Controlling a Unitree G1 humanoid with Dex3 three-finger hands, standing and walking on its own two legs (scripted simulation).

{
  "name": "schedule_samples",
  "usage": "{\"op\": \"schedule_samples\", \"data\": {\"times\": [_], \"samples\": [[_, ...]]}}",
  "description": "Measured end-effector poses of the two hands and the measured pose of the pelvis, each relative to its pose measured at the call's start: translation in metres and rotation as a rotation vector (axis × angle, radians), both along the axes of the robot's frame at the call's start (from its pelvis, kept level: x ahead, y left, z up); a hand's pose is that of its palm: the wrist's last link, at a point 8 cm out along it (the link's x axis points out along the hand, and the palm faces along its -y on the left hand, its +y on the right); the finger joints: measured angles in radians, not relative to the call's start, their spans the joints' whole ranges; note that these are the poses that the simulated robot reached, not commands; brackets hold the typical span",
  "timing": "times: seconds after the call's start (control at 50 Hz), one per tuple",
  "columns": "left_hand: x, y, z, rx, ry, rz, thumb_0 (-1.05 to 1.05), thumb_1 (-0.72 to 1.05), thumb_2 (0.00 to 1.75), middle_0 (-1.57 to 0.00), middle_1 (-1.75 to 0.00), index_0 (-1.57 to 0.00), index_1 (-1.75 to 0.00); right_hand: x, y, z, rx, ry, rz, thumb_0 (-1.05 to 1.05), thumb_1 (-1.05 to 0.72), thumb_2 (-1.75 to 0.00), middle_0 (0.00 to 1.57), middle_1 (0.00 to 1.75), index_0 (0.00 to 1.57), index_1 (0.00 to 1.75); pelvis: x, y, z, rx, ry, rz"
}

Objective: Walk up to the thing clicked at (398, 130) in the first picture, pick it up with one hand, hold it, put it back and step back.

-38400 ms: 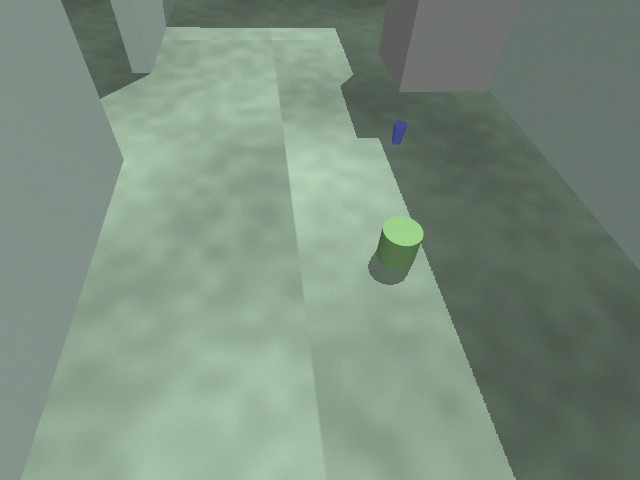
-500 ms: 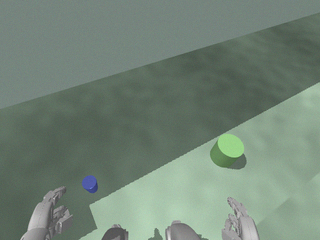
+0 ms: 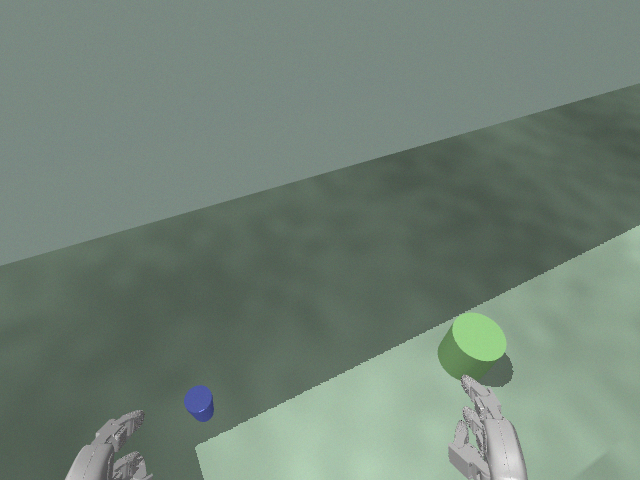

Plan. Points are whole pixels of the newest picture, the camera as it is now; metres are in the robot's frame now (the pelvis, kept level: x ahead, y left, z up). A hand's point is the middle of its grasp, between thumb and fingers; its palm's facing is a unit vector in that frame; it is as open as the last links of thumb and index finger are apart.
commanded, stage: home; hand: left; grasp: from above
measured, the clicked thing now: (201, 406) +0.45 +0.26 -0.66
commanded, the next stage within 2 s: stand in 1.66 s
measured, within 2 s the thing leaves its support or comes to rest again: neither
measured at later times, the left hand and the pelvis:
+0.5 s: hand out of the picture +0.16 +0.18 -0.05, palm faces +0.03 -0.98 -0.19, open 7.4 cm; pelvis +0.00 +0.00 +0.00, yaw -1 degrees
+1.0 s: hand (150, 475) +0.17 +0.18 -0.05, palm faces +0.03 -0.98 -0.20, open 7.4 cm; pelvis +0.01 +0.00 +0.00, yaw +0 degrees
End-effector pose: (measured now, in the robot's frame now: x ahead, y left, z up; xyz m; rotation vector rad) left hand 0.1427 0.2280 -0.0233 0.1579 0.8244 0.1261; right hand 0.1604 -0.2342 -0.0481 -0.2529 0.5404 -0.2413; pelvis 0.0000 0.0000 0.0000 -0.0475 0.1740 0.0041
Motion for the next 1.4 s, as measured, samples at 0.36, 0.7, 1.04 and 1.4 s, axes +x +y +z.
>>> {"op": "schedule_samples", "data": {"times": [0.36,0.7,1.04,1.4], "samples": [[0.002,0.003,0.002,0.009,-0.014,-0.022,0.01,0.91,0.89,-0.20,-0.30,-0.20,-0.30,-0.027,-0.001,-0.010,0.005,0.061,-0.042,0.02,-0.90,-0.90,0.20,0.30,0.20,0.30,-0.004,0.005,0.000,-0.002,-0.006,-0.010],[0.001,0.002,0.001,0.005,-0.006,-0.020,0.01,0.91,0.89,-0.20,-0.30,-0.20,-0.30,-0.019,-0.001,-0.008,0.005,0.036,-0.033,0.02,-0.90,-0.90,0.20,0.30,0.20,0.30,-0.003,0.004,-0.001,-0.002,0.000,-0.009],[0.011,-0.002,0.001,0.009,-0.008,-0.019,0.01,0.91,0.89,-0.20,-0.30,-0.20,-0.29,-0.011,-0.005,-0.011,0.007,0.053,-0.035,0.02,-0.90,-0.90,0.20,0.30,0.20,0.30,0.006,0.000,-0.001,0.003,0.009,-0.009],[0.012,-0.004,0.001,0.007,-0.009,-0.015,0.01,0.91,0.89,-0.20,-0.30,-0.21,-0.29,-0.009,-0.011,-0.010,0.002,0.054,-0.041,0.02,-0.90,-0.90,0.20,0.30,0.20,0.30,0.008,-0.003,-0.001,0.004,0.010,-0.007]]}}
